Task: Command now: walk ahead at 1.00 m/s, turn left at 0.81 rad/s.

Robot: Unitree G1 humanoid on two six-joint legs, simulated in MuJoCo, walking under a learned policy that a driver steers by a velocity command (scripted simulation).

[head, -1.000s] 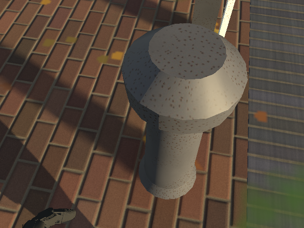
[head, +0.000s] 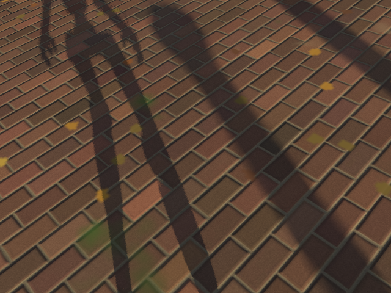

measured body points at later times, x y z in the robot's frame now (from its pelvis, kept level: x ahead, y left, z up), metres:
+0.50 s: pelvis +0.33 +0.20 +0.00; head +0.34 +0.24 +0.45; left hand +0.44 +0.49 -0.11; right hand +0.38 -0.08 -0.10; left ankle +0.20 +0.18 -0.74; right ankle +0.53 +0.08 -0.66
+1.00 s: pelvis +0.79 +0.40 +0.00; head +0.82 +0.42 +0.45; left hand +0.67 +0.66 -0.14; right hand +1.11 +0.28 -0.03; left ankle +0.97 +0.63 -0.68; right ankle +0.69 +0.32 -0.74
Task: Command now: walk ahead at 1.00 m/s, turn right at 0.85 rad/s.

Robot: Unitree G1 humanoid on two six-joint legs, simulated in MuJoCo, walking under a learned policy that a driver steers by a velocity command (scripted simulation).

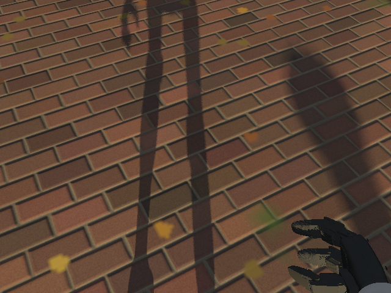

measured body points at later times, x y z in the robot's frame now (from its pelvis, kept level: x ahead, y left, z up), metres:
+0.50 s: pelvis +0.36 +0.04 -0.03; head +0.41 +0.00 +0.41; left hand +0.69 +0.19 -0.09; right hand +0.32 -0.29 -0.14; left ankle +0.27 +0.21 -0.68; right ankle +0.46 -0.07 -0.74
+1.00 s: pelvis +0.52 +0.07 +0.00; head +0.54 +0.05 +0.45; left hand +0.87 +0.10 -0.07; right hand +0.37 -0.22 -0.08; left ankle +0.65 +0.09 -0.74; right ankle +0.41 +0.00 -0.64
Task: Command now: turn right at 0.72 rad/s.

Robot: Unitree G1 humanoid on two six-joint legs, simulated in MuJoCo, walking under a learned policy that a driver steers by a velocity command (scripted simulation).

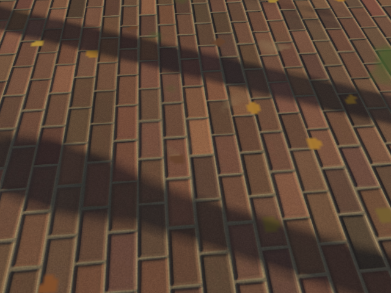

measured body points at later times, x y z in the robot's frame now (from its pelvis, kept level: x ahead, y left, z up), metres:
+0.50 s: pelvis -0.01 -0.02 +0.00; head +0.01 -0.04 +0.45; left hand +0.19 +0.20 -0.09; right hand +0.08 -0.32 -0.11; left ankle +0.00 +0.13 -0.71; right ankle -0.03 -0.12 -0.74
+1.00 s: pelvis +0.07 -0.08 -0.01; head +0.07 -0.09 +0.44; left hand +0.36 +0.06 -0.08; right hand -0.07 -0.34 -0.13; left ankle -0.01 +0.12 -0.74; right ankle +0.10 -0.26 -0.67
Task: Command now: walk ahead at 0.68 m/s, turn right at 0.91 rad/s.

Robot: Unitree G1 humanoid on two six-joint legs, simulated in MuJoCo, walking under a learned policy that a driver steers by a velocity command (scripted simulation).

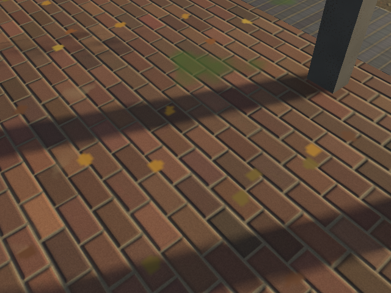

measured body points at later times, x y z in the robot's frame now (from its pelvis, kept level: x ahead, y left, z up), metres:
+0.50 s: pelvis +0.25 -0.12 +0.01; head +0.27 -0.15 +0.46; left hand +0.47 +0.11 -0.07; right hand +0.33 -0.41 -0.11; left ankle +0.46 -0.03 -0.68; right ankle +0.18 -0.14 -0.73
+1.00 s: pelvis +0.38 -0.20 +0.00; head +0.42 -0.20 +0.45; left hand +0.52 +0.09 -0.09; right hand +0.59 -0.48 -0.08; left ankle +0.43 -0.07 -0.73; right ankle +0.47 -0.33 -0.73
